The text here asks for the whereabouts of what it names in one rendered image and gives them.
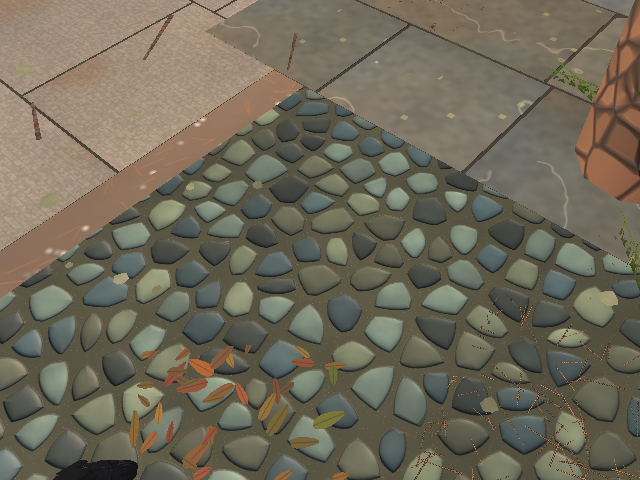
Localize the robot left hand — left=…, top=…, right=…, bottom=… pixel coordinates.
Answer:
left=53, top=460, right=138, bottom=480

